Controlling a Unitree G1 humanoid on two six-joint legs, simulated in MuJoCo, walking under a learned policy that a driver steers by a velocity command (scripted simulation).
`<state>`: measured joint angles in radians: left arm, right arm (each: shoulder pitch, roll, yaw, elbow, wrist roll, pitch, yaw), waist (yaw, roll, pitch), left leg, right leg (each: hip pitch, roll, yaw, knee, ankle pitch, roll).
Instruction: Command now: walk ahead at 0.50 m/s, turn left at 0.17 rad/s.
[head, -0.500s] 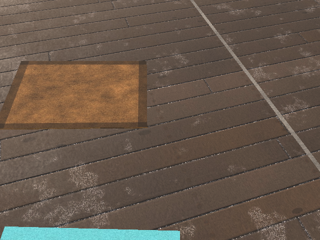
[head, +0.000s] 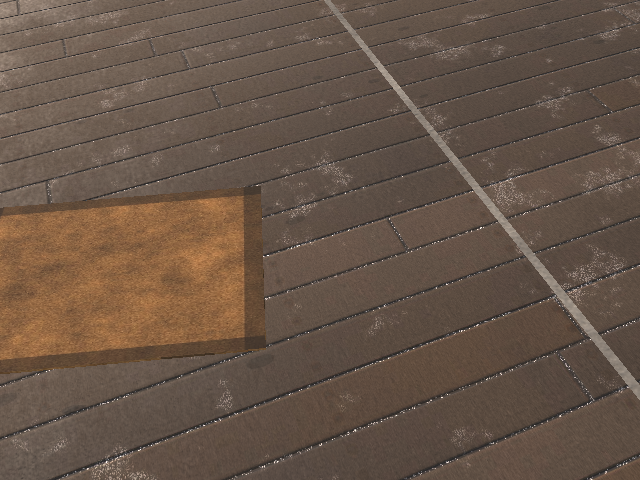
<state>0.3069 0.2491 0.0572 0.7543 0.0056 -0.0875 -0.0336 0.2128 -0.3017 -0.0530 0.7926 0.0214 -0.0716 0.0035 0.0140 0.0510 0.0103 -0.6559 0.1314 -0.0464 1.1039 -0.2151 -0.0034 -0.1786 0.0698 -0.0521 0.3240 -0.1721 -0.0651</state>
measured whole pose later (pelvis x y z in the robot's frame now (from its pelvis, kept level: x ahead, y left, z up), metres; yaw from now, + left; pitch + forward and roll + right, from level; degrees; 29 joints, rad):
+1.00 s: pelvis +0.54 +0.12 -0.01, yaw +34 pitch +1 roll -1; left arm 0.23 0.26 0.06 0.74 0.01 -0.10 -0.01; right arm 0.29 -0.31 -0.07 0.67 0.03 -0.02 0.00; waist 0.02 0.06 0.01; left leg -0.54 0.03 -0.07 1.18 -0.34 0.01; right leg -0.25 0.03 -0.05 0.42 -0.19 -0.03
